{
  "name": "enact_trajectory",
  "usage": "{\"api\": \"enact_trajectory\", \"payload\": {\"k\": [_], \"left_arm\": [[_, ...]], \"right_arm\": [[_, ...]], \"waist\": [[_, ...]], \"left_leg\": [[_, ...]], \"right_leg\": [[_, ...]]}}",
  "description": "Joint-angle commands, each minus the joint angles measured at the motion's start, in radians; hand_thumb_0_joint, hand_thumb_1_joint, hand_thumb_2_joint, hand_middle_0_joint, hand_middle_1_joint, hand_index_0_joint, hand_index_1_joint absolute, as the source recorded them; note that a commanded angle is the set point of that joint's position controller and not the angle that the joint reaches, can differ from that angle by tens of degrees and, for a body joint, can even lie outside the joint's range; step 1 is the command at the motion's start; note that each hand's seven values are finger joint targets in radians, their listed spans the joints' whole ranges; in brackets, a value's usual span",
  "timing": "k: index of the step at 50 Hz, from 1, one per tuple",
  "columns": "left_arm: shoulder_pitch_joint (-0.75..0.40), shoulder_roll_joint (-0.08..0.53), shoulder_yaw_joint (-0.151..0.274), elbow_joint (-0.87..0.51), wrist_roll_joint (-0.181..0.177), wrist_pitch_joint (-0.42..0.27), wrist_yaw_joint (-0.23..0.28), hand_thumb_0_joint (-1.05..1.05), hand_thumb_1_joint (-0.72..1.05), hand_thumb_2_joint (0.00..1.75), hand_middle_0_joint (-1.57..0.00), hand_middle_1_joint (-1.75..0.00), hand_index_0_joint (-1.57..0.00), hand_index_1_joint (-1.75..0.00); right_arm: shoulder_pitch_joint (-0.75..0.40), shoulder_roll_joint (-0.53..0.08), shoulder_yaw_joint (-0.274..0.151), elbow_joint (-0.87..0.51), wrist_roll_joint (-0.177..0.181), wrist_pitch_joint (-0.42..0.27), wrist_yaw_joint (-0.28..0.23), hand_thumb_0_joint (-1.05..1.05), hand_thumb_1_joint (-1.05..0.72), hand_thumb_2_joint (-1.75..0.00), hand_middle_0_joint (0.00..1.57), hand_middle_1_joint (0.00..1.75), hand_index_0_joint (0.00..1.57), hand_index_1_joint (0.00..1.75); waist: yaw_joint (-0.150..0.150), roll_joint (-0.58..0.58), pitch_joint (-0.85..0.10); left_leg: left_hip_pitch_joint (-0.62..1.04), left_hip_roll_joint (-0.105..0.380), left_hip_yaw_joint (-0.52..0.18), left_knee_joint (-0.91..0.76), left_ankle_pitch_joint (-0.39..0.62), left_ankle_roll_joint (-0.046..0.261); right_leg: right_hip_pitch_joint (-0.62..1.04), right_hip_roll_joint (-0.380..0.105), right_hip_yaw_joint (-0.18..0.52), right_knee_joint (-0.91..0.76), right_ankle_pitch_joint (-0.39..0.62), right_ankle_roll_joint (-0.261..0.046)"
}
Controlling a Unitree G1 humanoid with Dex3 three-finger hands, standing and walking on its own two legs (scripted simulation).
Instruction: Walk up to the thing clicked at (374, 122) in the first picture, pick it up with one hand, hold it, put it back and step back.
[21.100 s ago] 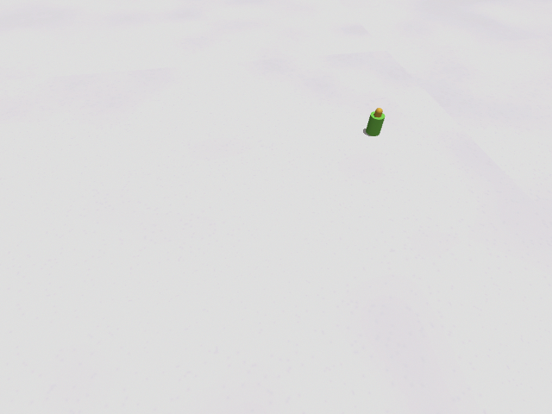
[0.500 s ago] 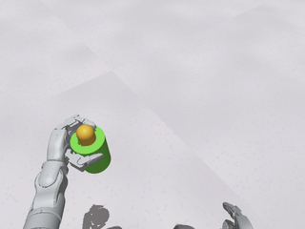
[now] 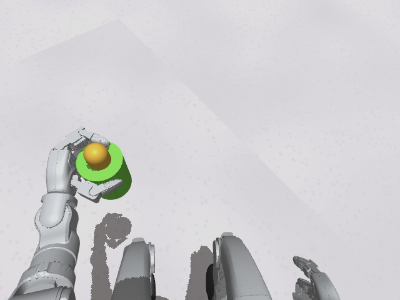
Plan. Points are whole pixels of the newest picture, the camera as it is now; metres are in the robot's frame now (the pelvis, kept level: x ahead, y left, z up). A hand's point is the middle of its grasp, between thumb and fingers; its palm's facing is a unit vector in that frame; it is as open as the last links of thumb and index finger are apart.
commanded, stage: crouch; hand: left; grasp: from the side
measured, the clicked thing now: (104, 167) +0.38 +0.17 -0.04
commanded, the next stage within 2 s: lower in 1.26 s
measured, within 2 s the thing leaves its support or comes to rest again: neither
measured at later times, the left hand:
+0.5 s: hand (115, 188) +0.40 +0.19 -0.25, palm faces +0.07 -1.00 -0.03, open 9.8 cm
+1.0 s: hand (122, 189) +0.43 +0.19 -0.35, palm faces +0.05 -1.00 -0.02, open 9.8 cm
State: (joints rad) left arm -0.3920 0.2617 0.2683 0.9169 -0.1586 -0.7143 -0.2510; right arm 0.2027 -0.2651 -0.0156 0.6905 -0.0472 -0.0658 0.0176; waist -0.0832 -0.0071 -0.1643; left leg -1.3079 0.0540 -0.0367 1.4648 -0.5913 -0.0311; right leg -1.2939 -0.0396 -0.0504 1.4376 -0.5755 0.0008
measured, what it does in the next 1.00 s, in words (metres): lowers itself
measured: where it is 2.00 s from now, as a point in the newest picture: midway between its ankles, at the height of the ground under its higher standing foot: outside the picture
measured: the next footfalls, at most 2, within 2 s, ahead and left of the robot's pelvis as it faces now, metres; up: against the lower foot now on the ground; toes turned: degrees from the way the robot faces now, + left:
none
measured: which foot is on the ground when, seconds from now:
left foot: down 0.00-1.00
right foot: down 0.00-1.00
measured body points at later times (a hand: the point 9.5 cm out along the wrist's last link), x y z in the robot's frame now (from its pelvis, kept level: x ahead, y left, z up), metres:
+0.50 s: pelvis -0.05 +0.00 -0.20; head +0.16 +0.03 +0.20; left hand +0.39 +0.24 -0.24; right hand +0.06 -0.26 -0.33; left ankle +0.04 +0.13 -0.58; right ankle +0.05 -0.12 -0.58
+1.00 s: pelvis -0.06 +0.01 -0.29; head +0.17 +0.06 +0.10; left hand +0.42 +0.25 -0.35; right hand +0.00 -0.27 -0.39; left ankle +0.04 +0.13 -0.58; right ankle +0.05 -0.12 -0.58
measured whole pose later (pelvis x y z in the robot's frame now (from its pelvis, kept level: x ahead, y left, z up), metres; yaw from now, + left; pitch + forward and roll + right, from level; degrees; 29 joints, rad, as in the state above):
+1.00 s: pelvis -0.06 +0.01 -0.29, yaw -5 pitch +28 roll -7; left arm -0.74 0.51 0.50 1.20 -0.04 -0.78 -0.20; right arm 0.10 -0.30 0.11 0.74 -0.16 0.00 0.11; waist -0.21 -0.05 0.00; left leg -2.25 0.03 -0.15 2.43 -0.68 -0.03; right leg -2.20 -0.03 -0.07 2.34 -0.63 0.01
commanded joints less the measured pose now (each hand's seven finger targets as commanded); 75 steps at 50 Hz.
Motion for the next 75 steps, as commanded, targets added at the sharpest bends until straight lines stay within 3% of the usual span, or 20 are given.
{"api": "enact_trajectory", "payload": {"k": [1,6,9,11,13,15,18,27,37,39,43,48,52,54,58,61,66,68,73,75], "left_arm": [[-0.352,0.202,0.096,-0.196,-0.041,-0.13,0.013,0.0,0.08,1.22,-1.23,-1.36,-1.23,-1.37],[-0.447,0.209,0.09,-0.185,-0.028,-0.137,0.014,0.0,0.12,1.25,-1.25,-1.38,-1.25,-1.4],[-0.51,0.247,0.126,-0.146,-0.015,-0.15,0.019,0.0,0.15,1.26,-1.23,-1.38,-1.24,-1.39],[-0.494,0.218,0.106,-0.055,-0.008,-0.149,0.015,0.0,0.14,1.26,-1.23,-1.39,-1.24,-1.4],[-0.565,0.278,0.15,-0.104,0.005,-0.163,0.023,0.0,0.14,1.27,-1.24,-1.39,-1.24,-1.4],[-0.599,0.262,0.133,-0.079,0.014,-0.171,0.025,0.0,0.11,1.27,-1.23,-1.39,-1.23,-1.4],[-0.602,0.302,0.179,-0.035,0.027,-0.182,0.036,0.0,0.11,1.28,-1.22,-1.38,-1.22,-1.4],[-0.682,0.386,0.221,0.007,0.052,-0.18,0.051,0.0,0.11,1.27,-1.19,-1.35,-1.19,-1.37],[-0.746,0.439,0.24,0.044,0.068,-0.17,0.047,0.0,0.1,1.26,-1.21,-1.37,-1.22,-1.38],[-0.722,0.483,0.267,0.053,0.076,-0.166,0.053,0.0,0.07,1.23,-1.2,-1.35,-1.21,-1.36],[-0.741,0.466,0.255,0.067,0.079,-0.165,0.052,0.0,0.1,1.26,-1.2,-1.37,-1.21,-1.38],[-0.725,0.498,0.259,0.033,0.092,-0.172,0.058,0.0,0.15,1.25,-1.21,-1.37,-1.22,-1.37],[-0.734,0.497,0.262,0.025,0.074,-0.178,0.065,0.0,0.17,1.27,-1.23,-1.38,-1.23,-1.39],[-0.72,0.475,0.236,0.047,0.075,-0.179,0.06,0.0,0.18,1.28,-1.24,-1.39,-1.25,-1.4],[-0.719,0.484,0.22,0.047,0.083,-0.184,0.063,0.0,0.21,1.28,-1.25,-1.39,-1.26,-1.4],[-0.708,0.522,0.244,0.04,0.083,-0.191,0.075,0.0,0.17,1.26,-1.24,-1.39,-1.25,-1.4],[-0.706,0.498,0.224,0.043,0.073,-0.2,0.083,0.0,0.16,1.27,-1.26,-1.4,-1.27,-1.41],[-0.687,0.512,0.225,0.048,0.075,-0.2,0.085,0.0,0.19,1.26,-1.26,-1.39,-1.27,-1.4],[-0.696,0.5,0.204,0.154,0.082,-0.213,0.108,0.0,0.11,1.24,-1.27,-1.42,-1.28,-1.42],[-0.706,0.527,0.204,0.169,0.08,-0.232,0.113,0.0,0.08,1.24,-1.26,-1.42,-1.27,-1.41]], "right_arm": [[0.038,-0.163,-0.052,-0.076,-0.011,-0.025,-0.001,0.0,-0.91,-0.91,0.2,0.3,0.2,0.3],[0.044,-0.171,-0.055,-0.048,-0.025,-0.017,0.015,0.0,-0.92,-0.91,0.2,0.3,0.2,0.3],[0.048,-0.173,-0.053,-0.029,-0.036,-0.015,0.021,0.0,-0.91,-0.91,0.2,0.3,0.2,0.3],[0.031,-0.178,-0.043,-0.032,-0.037,-0.014,0.03,0.0,-0.91,-0.91,0.2,0.3,0.2,0.3],[0.043,-0.187,-0.043,-0.018,-0.046,-0.013,0.035,0.0,-0.92,-0.91,0.2,0.3,0.2,0.3],[0.037,-0.182,-0.036,-0.014,-0.051,-0.011,0.04,0.0,-0.92,-0.91,0.2,0.3,0.2,0.3],[0.033,-0.192,-0.028,0.0,-0.058,-0.009,0.047,0.0,-0.92,-0.92,0.2,0.3,0.2,0.3],[0.036,-0.206,-0.014,0.023,-0.071,0.008,0.054,0.0,-0.92,-0.92,0.2,0.3,0.2,0.3],[0.049,-0.245,0.023,0.031,-0.092,0.031,0.065,0.0,-0.92,-0.91,0.2,0.3,0.2,0.3],[0.042,-0.251,0.029,0.027,-0.098,0.038,0.067,0.0,-0.92,-0.91,0.2,0.3,0.2,0.3],[0.04,-0.268,0.045,0.032,-0.108,0.046,0.073,0.0,-0.91,-0.91,0.2,0.3,0.2,0.3],[0.033,-0.29,0.058,0.022,-0.12,0.058,0.08,0.0,-0.91,-0.91,0.2,0.3,0.2,0.3],[0.024,-0.296,0.077,0.015,-0.128,0.063,0.084,0.0,-0.91,-0.91,0.2,0.3,0.2,0.3],[0.02,-0.299,0.087,0.019,-0.134,0.062,0.087,0.0,-0.92,-0.91,0.2,0.3,0.2,0.3],[0.015,-0.309,0.097,0.021,-0.144,0.067,0.089,0.0,-0.91,-0.91,0.2,0.3,0.2,0.3],[-0.003,-0.319,0.108,0.001,-0.152,0.071,0.091,0.0,-0.91,-0.91,0.2,0.3,0.2,0.3],[-0.019,-0.337,0.125,-0.011,-0.161,0.074,0.097,0.0,-0.92,-0.91,0.2,0.3,0.2,0.3],[-0.018,-0.339,0.132,-0.009,-0.166,0.076,0.098,0.0,-0.92,-0.91,0.2,0.3,0.2,0.3],[-0.051,-0.354,0.168,-0.023,-0.178,0.082,0.104,0.0,-0.92,-0.91,0.2,0.3,0.2,0.3],[-0.082,-0.355,0.184,-0.033,-0.187,0.081,0.104,0.0,-0.92,-0.91,0.2,0.3,0.2,0.3]], "waist": [[0.021,0.089,-0.561],[-0.005,0.1,-0.623],[-0.02,0.079,-0.645],[-0.028,0.069,-0.629],[-0.02,0.133,-0.687],[-0.038,0.14,-0.663],[-0.033,0.147,-0.66],[-0.058,0.161,-0.646],[-0.105,0.162,-0.597],[-0.083,0.188,-0.592],[-0.119,0.205,-0.543],[-0.115,0.269,-0.545],[-0.136,0.25,-0.531],[-0.153,0.247,-0.519],[-0.161,0.261,-0.483],[-0.158,0.269,-0.489],[-0.185,0.274,-0.474],[-0.176,0.282,-0.485],[-0.225,0.236,-0.361],[-0.222,0.231,-0.348]], "left_leg": [[0.151,-0.05,-0.004,-0.016,0.277,0.043],[0.038,-0.048,-0.013,0.109,0.24,0.044],[-0.063,-0.047,-0.004,0.186,0.176,0.047],[-0.096,-0.049,-0.012,0.221,0.144,0.045],[-0.071,-0.048,-0.013,0.264,0.178,0.04],[-0.143,-0.051,-0.007,0.298,0.12,0.038],[-0.186,-0.052,-0.006,0.347,0.097,0.036],[-0.377,-0.057,0.029,0.502,-0.012,0.043],[-0.494,-0.053,0.009,0.622,-0.012,0.046],[-0.513,-0.052,0.01,0.632,-0.002,0.042],[-0.516,-0.046,-0.013,0.657,-0.017,0.039],[-0.477,-0.04,-0.035,0.669,0.025,0.025],[-0.517,-0.041,-0.043,0.704,0.009,0.031],[-0.521,-0.041,-0.048,0.72,0.023,0.031],[-0.525,-0.039,-0.054,0.733,0.026,0.029],[-0.535,-0.038,-0.056,0.745,0.03,0.029],[-0.514,-0.035,-0.075,0.757,0.05,0.024],[-0.503,-0.034,-0.075,0.765,0.077,0.021],[-0.564,-0.031,-0.097,0.784,0.021,0.028],[-0.578,-0.032,-0.094,0.794,-0.002,0.031]], "right_leg": [[0.135,0.033,0.055,-0.04,0.268,-0.027],[-0.007,0.038,0.047,0.089,0.228,-0.032],[-0.047,0.035,0.059,0.143,0.176,-0.028],[-0.136,0.038,0.039,0.199,0.133,-0.035],[-0.206,0.039,0.021,0.263,0.15,-0.042],[-0.245,0.038,0.017,0.298,0.109,-0.042],[-0.317,0.039,-0.004,0.367,0.09,-0.044],[-0.383,0.036,0.0,0.481,0.022,-0.03],[-0.449,0.046,-0.045,0.592,0.047,-0.023],[-0.455,0.049,-0.048,0.619,0.05,-0.025],[-0.506,0.052,-0.072,0.645,0.049,-0.025],[-0.55,0.054,-0.096,0.694,0.08,-0.033],[-0.527,0.055,-0.101,0.697,0.082,-0.025],[-0.526,0.056,-0.105,0.705,0.1,-0.024],[-0.543,0.06,-0.112,0.71,0.104,-0.025],[-0.518,0.063,-0.12,0.718,0.11,-0.022],[-0.52,0.063,-0.136,0.731,0.134,-0.021],[-0.507,0.065,-0.136,0.736,0.152,-0.021],[-0.542,0.07,-0.158,0.735,0.117,-0.016],[-0.54,0.073,-0.159,0.729,0.096,-0.014]]}}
